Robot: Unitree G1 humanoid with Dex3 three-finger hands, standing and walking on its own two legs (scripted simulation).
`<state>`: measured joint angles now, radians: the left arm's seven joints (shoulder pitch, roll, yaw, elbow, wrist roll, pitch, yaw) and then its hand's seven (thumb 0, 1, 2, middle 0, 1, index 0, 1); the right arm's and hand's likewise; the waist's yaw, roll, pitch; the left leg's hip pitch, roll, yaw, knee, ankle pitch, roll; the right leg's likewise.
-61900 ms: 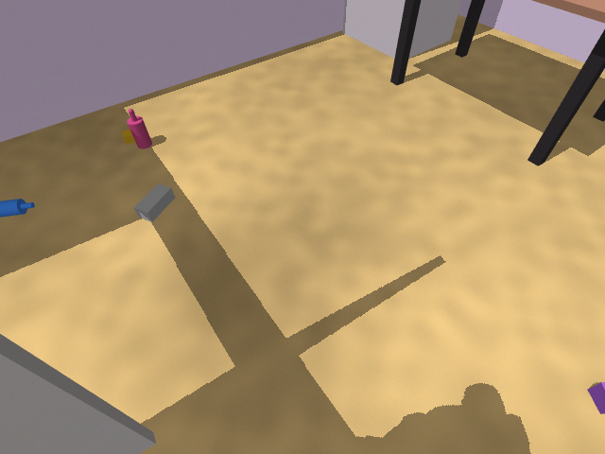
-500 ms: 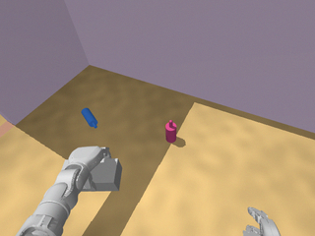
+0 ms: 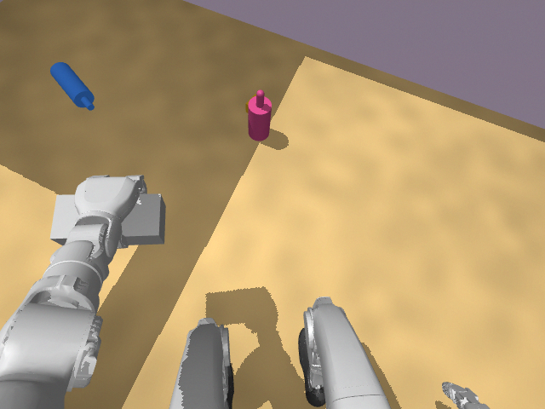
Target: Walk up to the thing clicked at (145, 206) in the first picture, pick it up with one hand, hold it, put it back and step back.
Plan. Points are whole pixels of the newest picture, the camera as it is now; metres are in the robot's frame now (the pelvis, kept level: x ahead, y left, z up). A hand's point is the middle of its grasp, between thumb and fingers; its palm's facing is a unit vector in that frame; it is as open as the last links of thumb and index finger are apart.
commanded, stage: crouch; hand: left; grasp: from above
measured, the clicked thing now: (113, 220) +0.44 +0.26 -0.15
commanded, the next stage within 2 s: lower in 1.50 s
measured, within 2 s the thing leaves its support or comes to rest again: neither
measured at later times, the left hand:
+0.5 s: hand (143, 230) +0.47 +0.26 -0.31, palm faces -0.45 -0.01 -0.89, open 10.3 cm
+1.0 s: hand (150, 229) +0.50 +0.26 -0.39, palm faces -0.47 -0.02 -0.88, open 10.3 cm
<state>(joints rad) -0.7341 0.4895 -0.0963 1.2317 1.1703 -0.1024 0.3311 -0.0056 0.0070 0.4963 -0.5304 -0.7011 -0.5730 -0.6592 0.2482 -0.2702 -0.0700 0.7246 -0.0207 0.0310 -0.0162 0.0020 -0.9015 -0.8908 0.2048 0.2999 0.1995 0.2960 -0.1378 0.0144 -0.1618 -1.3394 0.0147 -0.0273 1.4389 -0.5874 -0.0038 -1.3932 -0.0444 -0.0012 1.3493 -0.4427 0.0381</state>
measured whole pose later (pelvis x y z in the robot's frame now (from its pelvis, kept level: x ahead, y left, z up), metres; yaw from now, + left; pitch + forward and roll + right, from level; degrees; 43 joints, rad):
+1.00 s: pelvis -0.04 +0.01 -0.24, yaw -3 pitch +37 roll -8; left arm -1.15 0.85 0.08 1.47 1.29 -0.22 0.25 0.01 0.06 0.30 -0.65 -0.50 -0.70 -0.44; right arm 0.20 -0.30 0.08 0.66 -0.12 0.00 0.13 0.00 -0.91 -0.90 0.21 0.30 0.20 0.30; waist -0.33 0.01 -0.02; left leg -2.20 -0.04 -0.11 2.27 -0.72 0.00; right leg -2.21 -0.07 -0.02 2.10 -0.54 0.06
